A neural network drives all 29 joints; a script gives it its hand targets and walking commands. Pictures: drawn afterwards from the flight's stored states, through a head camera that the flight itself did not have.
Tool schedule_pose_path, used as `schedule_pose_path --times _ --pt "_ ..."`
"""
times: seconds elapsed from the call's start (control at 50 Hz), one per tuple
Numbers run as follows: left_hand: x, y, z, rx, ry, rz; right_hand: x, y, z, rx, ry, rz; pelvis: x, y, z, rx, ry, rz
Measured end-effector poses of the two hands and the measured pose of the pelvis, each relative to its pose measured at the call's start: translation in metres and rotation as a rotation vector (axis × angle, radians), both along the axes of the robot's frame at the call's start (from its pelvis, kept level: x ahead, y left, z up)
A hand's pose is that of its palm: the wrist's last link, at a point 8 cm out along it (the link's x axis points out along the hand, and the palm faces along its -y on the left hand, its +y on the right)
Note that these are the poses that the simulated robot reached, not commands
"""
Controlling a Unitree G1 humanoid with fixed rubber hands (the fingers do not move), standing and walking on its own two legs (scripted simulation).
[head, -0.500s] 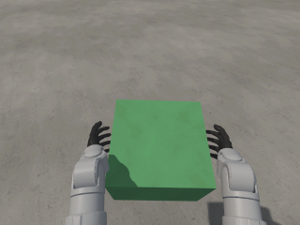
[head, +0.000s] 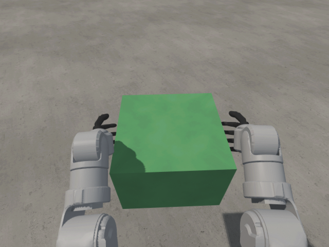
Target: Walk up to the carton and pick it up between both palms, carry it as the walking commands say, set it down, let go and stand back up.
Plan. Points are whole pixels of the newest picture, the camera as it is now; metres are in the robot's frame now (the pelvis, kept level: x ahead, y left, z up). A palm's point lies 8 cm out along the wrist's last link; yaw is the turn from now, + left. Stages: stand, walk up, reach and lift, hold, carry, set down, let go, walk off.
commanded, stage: carry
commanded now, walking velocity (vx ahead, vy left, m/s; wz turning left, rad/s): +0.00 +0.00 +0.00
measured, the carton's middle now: (169, 148) +0.39 +0.00 +0.04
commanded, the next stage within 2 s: none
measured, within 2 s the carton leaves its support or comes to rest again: neither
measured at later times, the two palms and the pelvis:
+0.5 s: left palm (93, 149) +0.32 +0.17 +0.12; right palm (242, 149) +0.32 -0.16 +0.12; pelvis -0.03 +0.00 +0.00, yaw +1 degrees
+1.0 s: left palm (88, 158) +0.30 +0.18 +0.12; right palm (238, 153) +0.31 -0.15 +0.11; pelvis -0.04 +0.00 +0.00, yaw +1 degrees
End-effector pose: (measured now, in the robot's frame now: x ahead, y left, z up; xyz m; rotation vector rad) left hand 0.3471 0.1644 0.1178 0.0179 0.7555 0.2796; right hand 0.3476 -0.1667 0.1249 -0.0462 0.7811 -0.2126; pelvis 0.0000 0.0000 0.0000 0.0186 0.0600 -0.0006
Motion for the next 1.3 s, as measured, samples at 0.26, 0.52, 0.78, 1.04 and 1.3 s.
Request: schedule_pose_path --times 0.26,0.52,0.78,1.04,1.3 --pt "-0.022 0.016 0.002 0.002 -0.019 0.051 -0.014 0.017 -0.008 0.012 -0.021 0.042 -0.019 0.003 0.000 -0.015 -0.009 0.018" --pt "-0.031 0.007 0.006 0.015 -0.030 0.017 -0.031 0.007 -0.005 0.012 -0.033 0.015 -0.029 0.004 0.000 -0.017 -0.014 0.020" --pt "-0.042 0.012 0.002 0.019 -0.021 0.032 -0.036 0.012 -0.007 0.007 -0.026 0.034 -0.034 0.005 0.001 -0.018 -0.014 0.021" --pt "-0.050 0.014 0.000 0.014 -0.029 0.058 -0.039 0.015 -0.012 0.020 -0.033 0.042 -0.037 0.004 0.000 -0.018 -0.012 0.028" --pt "-0.053 0.012 0.001 0.024 -0.034 0.050 -0.043 0.012 -0.013 0.023 -0.039 0.038 -0.038 0.005 0.000 -0.019 -0.013 0.029"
